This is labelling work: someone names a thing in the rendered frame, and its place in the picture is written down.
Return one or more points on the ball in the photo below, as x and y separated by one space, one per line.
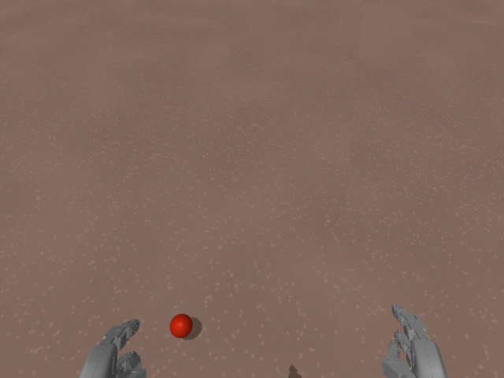
181 325

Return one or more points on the right robot hand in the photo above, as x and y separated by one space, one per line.
422 354

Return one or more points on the left robot hand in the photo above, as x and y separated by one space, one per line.
102 361

